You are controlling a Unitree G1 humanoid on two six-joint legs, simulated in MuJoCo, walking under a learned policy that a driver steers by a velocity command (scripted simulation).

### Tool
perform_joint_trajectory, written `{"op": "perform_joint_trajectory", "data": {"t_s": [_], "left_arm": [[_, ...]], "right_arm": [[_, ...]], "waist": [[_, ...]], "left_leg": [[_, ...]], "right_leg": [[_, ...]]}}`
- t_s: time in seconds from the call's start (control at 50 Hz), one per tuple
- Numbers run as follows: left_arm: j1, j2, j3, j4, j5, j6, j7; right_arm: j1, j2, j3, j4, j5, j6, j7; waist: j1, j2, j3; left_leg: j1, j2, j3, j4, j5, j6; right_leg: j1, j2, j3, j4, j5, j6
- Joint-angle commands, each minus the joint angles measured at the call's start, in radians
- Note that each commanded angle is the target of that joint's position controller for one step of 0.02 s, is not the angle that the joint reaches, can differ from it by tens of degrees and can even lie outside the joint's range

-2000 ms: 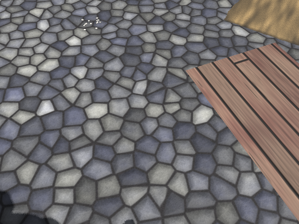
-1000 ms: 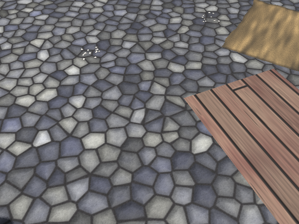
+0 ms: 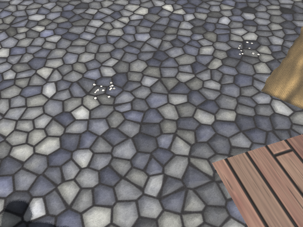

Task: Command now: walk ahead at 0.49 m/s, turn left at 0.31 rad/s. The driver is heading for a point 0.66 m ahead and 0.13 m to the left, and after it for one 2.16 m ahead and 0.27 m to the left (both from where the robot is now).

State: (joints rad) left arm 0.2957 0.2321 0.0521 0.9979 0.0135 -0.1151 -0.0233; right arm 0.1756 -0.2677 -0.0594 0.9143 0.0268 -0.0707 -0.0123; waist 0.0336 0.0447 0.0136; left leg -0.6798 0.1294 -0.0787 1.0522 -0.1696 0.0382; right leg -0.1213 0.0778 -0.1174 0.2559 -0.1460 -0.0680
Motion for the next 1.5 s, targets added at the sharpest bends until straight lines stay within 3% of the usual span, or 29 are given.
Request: {"op": "perform_joint_trajectory", "data": {"t_s": [0.02, 0.2, 0.24, 0.28, 0.3, 0.32, 0.34, 0.36, 0.4, 0.44, 0.52, 0.64, 0.74, 0.76, 0.78, 0.8, 0.82, 0.84, 0.9, 0.96, 1.06, 1.12, 1.14, 1.16, 1.18, 1.22, 1.28, 1.36, 1.5], "left_arm": [[-0.055, 0.141, 0.025, -0.06, 0.001, -0.017, 0.022], [0.055, 0.183, 0.035, -0.026, -0.023, 0.028, 0.038], [0.019, 0.213, 0.044, -0.045, -0.026, 0.042, 0.044], [-0.013, 0.219, 0.043, -0.067, -0.024, 0.06, 0.054], [0.0, 0.196, 0.03, -0.095, -0.01, 0.053, 0.056], [0.08, 0.045, -0.017, -0.145, 0.003, 0.014, 0.034], [-0.008, 0.144, 0.002, -0.158, -0.032, -0.038, 0.014], [-0.1, 0.177, 0.012, -0.187, -0.065, -0.057, 0.007], [-0.131, 0.167, 0.018, -0.183, -0.023, -0.051, 0.025], [-0.08, 0.163, 0.026, -0.189, -0.014, -0.021, 0.025], [-0.144, 0.116, 0.017, -0.217, 0.003, 0.008, 0.034], [-0.281, 0.101, 0.006, -0.257, -0.006, -0.001, 0.014], [-0.168, 0.161, 0.027, -0.224, 0.019, -0.02, 0.005], [-0.113, 0.201, 0.033, -0.216, 0.034, -0.024, 0.01], [-0.076, 0.226, 0.032, -0.214, 0.045, -0.016, 0.013], [-0.03, 0.131, 0.013, -0.189, 0.018, 0.005, 0.01], [-0.045, 0.11, 0.001, -0.19, -0.011, 0.02, 0.002], [-0.1, 0.127, 0.005, -0.202, -0.019, 0.035, 0.0], [-0.219, 0.213, 0.034, -0.247, -0.008, 0.075, 0.013], [-0.221, 0.203, 0.044, -0.26, -0.006, 0.096, 0.031], [-0.199, 0.204, 0.058, -0.269, -0.022, 0.118, 0.052], [-0.206, 0.192, 0.057, -0.282, -0.039, 0.135, 0.062], [-0.193, 0.16, 0.048, -0.289, -0.039, 0.137, 0.063], [-0.22, 0.11, 0.039, -0.331, -0.04, 0.129, 0.057], [-0.203, 0.167, 0.056, -0.33, -0.024, 0.114, 0.053], [-0.09, 0.211, 0.082, -0.263, -0.029, 0.129, 0.05], [-0.083, 0.163, 0.071, -0.263, -0.026, 0.156, 0.053], [-0.196, 0.125, 0.048, -0.345, -0.036, 0.157, 0.039], [-0.186, 0.13, 0.042, -0.388, -0.032, 0.164, 0.008]], "right_arm": [[0.03, -0.041, -0.012, -0.038, -0.006, 0.001, 0.006], [-0.218, -0.022, 0.007, -0.18, -0.005, -0.003, 0.064], [-0.172, -0.054, -0.008, -0.197, -0.004, 0.0, 0.074], [0.081, -0.135, -0.058, -0.147, 0.0, 0.004, 0.07], [0.252, -0.237, -0.097, -0.115, -0.001, 0.012, 0.048], [0.223, -0.319, -0.108, -0.14, 0.005, 0.009, 0.043], [0.262, -0.234, -0.08, -0.144, -0.012, 0.006, 0.043], [0.23, -0.171, -0.066, -0.144, -0.021, 0.0, 0.04], [0.085, -0.101, -0.043, -0.18, -0.017, -0.009, 0.042], [0.04, -0.102, -0.04, -0.203, -0.026, -0.01, 0.037], [0.078, -0.14, -0.046, -0.189, -0.023, -0.012, 0.012], [0.151, -0.129, -0.036, -0.15, -0.02, 0.01, -0.007], [0.105, -0.107, -0.025, -0.138, -0.023, 0.02, -0.013], [0.121, -0.089, -0.019, -0.15, -0.035, 0.018, -0.012], [0.267, -0.046, -0.004, -0.129, -0.041, 0.011, -0.01], [0.317, -0.055, 0.001, -0.101, -0.036, 0.018, -0.005], [0.253, -0.129, -0.015, -0.115, -0.026, 0.032, 0.0], [0.174, -0.129, -0.021, -0.132, -0.021, 0.052, -0.006], [0.098, -0.119, -0.032, -0.156, -0.024, 0.101, -0.033], [0.121, -0.076, -0.026, -0.137, -0.026, 0.092, -0.049], [0.085, -0.077, -0.025, -0.146, -0.024, 0.072, -0.042], [0.147, -0.092, -0.034, -0.131, -0.026, 0.061, -0.031], [0.188, -0.152, -0.05, -0.134, -0.04, 0.061, -0.036], [0.157, -0.247, -0.073, -0.146, -0.067, 0.066, -0.038], [0.083, -0.218, -0.065, -0.185, -0.1, 0.057, -0.037], [-0.057, -0.133, -0.04, -0.232, -0.067, 0.041, -0.046], [-0.046, -0.115, -0.028, -0.232, -0.041, 0.042, -0.048], [0.047, -0.148, -0.041, -0.209, -0.044, 0.062, -0.058], [0.03, -0.209, -0.066, -0.205, -0.014, 0.069, -0.027]], "waist": [[-0.037, -0.08, 0.033], [0.039, -0.079, 0.084], [-0.007, -0.119, 0.031], [-0.146, -0.12, -0.114], [-0.205, 0.002, -0.222], [-0.095, 0.252, -0.336], [-0.157, 0.131, -0.406], [-0.161, 0.088, -0.273], [-0.072, -0.076, -0.127], [-0.016, -0.031, -0.092], [-0.017, -0.022, -0.032], [-0.089, 0.049, -0.067], [-0.01, 0.039, -0.1], [-0.006, -0.02, -0.177], [-0.053, -0.185, -0.306], [-0.027, -0.299, -0.404], [-0.013, -0.208, -0.343], [-0.018, -0.148, -0.251], [-0.045, -0.145, -0.081], [-0.049, -0.192, -0.11], [-0.036, -0.201, -0.137], [-0.082, -0.188, -0.115], [-0.09, -0.103, -0.111], [-0.06, 0.186, -0.059], [-0.056, 0.227, -0.061], [0.017, 0.085, -0.062], [-0.008, 0.059, -0.04], [-0.079, 0.106, -0.05], [-0.077, 0.143, -0.076]], "left_leg": [[-0.019, 0.014, -0.037, -0.134, 0.181, -0.007], [-0.073, -0.038, 0.1, -0.426, 0.135, 0.038], [0.049, -0.095, 0.163, -0.432, 0.028, 0.071], [0.403, -0.191, 0.204, -0.489, 0.04, 0.129], [0.723, -0.052, -0.039, -0.519, 0.034, 0.198], [1.069, 0.209, -0.658, -0.67, -0.112, 0.414], [1.116, 0.219, -0.749, -0.77, -0.148, 0.393], [1.029, 0.176, -0.57, -0.753, -0.064, 0.332], [0.725, 0.086, -0.33, -0.773, 0.152, 0.258], [0.575, 0.066, -0.278, -0.811, 0.269, 0.273], [0.454, 0.012, -0.105, -0.816, 0.598, 0.237], [0.501, -0.025, -0.052, -0.75, 0.523, 0.141], [0.614, -0.018, -0.117, -0.531, 0.531, 0.097], [0.558, -0.083, -0.092, -0.401, 0.419, 0.059], [0.366, -0.161, -0.065, -0.173, 0.053, -0.002], [0.261, -0.189, -0.034, 0.003, -0.465, -0.058], [0.209, -0.159, -0.055, 0.056, -0.526, -0.073], [0.162, -0.136, -0.04, 0.097, -0.478, -0.087], [0.186, -0.121, 0.006, -0.028, -0.376, -0.087], [0.287, -0.152, 0.036, -0.175, -0.297, -0.082], [0.361, -0.168, 0.028, -0.365, -0.172, -0.07], [0.517, -0.165, 0.052, -0.598, -0.058, -0.027], [0.61, -0.024, -0.062, -0.694, -0.11, 0.023], [0.573, 0.193, -0.33, -0.803, -0.13, 0.148], [0.481, 0.299, -0.436, -0.83, -0.016, 0.233], [0.474, 0.185, -0.227, -0.772, 0.125, 0.159], [0.509, 0.126, -0.068, -0.74, 0.264, 0.138], [0.649, 0.149, -0.017, -0.73, 0.307, 0.17], [0.592, 0.186, 0.035, -0.673, 0.368, 0.171]], "right_leg": [[-0.056, -0.292, 0.125, -0.172, 0.152, -0.142], [0.231, -0.363, -0.009, -0.057, 0.315, -0.083], [0.25, -0.367, -0.045, 0.07, 0.64, -0.057], [0.163, -0.316, -0.096, 0.421, 0.84, -0.011], [-0.094, -0.271, -0.106, 0.748, 0.547, 0.036], [-0.554, -0.026, -0.001, 1.139, -0.342, 0.102], [-0.672, -0.055, 0.221, 1.208, -0.386, 0.063], [-0.731, -0.105, 0.216, 1.186, -0.316, 0.033], [-0.617, -0.189, 0.2, 0.984, -0.192, 0.032], [-0.513, -0.211, 0.203, 0.906, -0.172, 0.06], [-0.491, -0.184, 0.143, 0.669, -0.026, 0.115], [-0.357, -0.098, 0.123, 0.31, 0.318, 0.085], [-0.223, -0.088, 0.133, 0.143, 0.337, 0.006], [-0.049, -0.175, 0.207, 0.181, 0.686, -0.031], [0.238, -0.357, 0.382, 0.266, 0.991, -0.184], [0.323, -0.463, 0.547, 0.227, 0.954, -0.297], [0.242, -0.435, 0.589, 0.172, 0.663, -0.279], [0.149, -0.398, 0.581, 0.134, 0.393, -0.237], [-0.146, -0.31, 0.517, 0.003, -0.02, -0.166], [-0.204, -0.244, 0.446, -0.017, -0.059, -0.143], [-0.202, -0.238, 0.493, -0.013, -0.127, -0.131], [-0.292, -0.181, 0.486, 0.037, -0.214, -0.069], [-0.403, -0.128, 0.433, 0.157, -0.289, -0.013], [-0.574, 0.032, 0.224, 0.416, -0.37, 0.036], [-0.56, -0.004, 0.24, 0.655, -0.425, 0.066], [-0.529, -0.015, 0.254, 0.854, -0.317, 0.088], [-0.559, -0.037, 0.21, 0.969, -0.224, 0.14], [-0.579, -0.086, 0.16, 0.77, -0.194, 0.181], [-0.294, -0.075, 0.057, 0.418, -0.225, 0.11]]}}
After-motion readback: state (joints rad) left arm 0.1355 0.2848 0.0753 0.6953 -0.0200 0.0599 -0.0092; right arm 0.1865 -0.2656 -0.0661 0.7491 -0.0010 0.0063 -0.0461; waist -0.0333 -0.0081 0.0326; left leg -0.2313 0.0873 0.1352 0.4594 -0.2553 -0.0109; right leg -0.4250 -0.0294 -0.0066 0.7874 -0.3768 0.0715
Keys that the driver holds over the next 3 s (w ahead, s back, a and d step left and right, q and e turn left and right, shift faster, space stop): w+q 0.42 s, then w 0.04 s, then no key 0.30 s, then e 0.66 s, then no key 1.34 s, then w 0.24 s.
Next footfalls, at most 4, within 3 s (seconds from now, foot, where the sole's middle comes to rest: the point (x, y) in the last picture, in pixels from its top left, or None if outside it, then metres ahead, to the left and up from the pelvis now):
0.30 left None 0.33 0.17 -0.78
0.74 right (151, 201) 0.62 0.06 -0.78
1.14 left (103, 226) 0.50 0.26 -0.78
1.56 right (164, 226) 0.51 0.00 -0.78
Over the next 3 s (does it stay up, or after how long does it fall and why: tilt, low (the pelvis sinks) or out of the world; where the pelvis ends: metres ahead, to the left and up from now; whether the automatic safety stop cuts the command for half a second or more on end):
stays up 0.51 0.13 -0.02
